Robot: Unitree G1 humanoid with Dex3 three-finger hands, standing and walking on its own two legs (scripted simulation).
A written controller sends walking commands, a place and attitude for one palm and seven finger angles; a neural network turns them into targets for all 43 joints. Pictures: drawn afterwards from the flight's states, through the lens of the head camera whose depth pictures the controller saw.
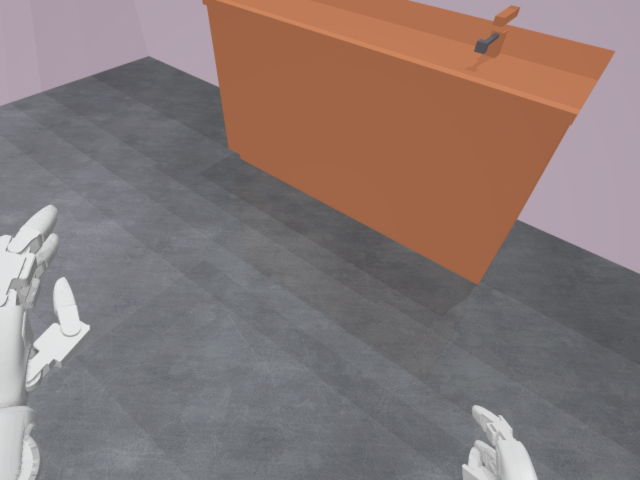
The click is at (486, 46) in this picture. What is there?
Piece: tap's lever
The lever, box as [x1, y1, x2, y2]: [474, 39, 489, 53]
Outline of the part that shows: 479,39 476,43 474,51 483,53 486,51 489,41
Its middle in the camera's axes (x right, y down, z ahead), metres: +0.45 -0.54 +1.08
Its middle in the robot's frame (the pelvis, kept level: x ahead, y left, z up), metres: +1.21 -0.37 +0.09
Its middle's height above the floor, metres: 0.86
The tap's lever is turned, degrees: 0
